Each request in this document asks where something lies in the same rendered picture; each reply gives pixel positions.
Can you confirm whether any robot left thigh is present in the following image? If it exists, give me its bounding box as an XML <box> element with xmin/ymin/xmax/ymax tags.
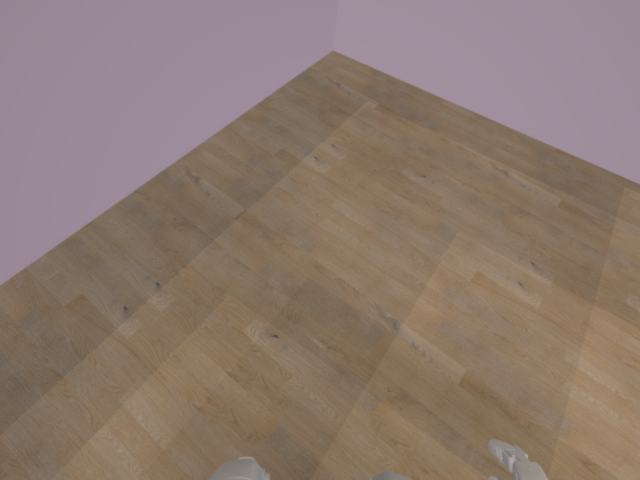
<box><xmin>208</xmin><ymin>459</ymin><xmax>270</xmax><ymax>480</ymax></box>

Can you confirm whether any robot right hand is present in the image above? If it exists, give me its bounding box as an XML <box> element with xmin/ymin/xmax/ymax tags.
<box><xmin>487</xmin><ymin>439</ymin><xmax>548</xmax><ymax>480</ymax></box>

